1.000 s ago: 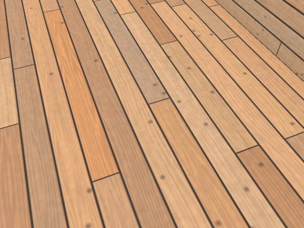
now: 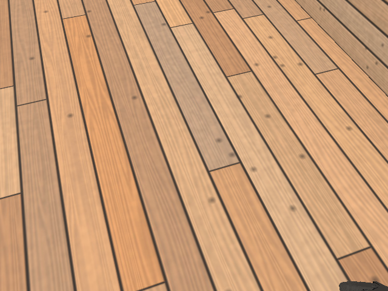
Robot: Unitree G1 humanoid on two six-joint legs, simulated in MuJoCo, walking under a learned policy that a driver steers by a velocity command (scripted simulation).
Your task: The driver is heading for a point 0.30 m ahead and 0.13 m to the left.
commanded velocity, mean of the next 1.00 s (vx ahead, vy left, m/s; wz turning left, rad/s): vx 0.20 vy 0.00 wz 0.12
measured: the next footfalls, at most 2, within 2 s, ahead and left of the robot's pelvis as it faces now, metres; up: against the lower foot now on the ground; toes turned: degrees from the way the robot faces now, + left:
right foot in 0.40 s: +0.39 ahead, -0.12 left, +0.00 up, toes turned +8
left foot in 0.68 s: +0.30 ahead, +0.12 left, +0.00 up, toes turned +7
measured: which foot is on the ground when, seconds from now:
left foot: down 0.00-0.40, up 0.42-0.66, down 0.68-1.00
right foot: up 0.00-0.38, down 0.40-1.00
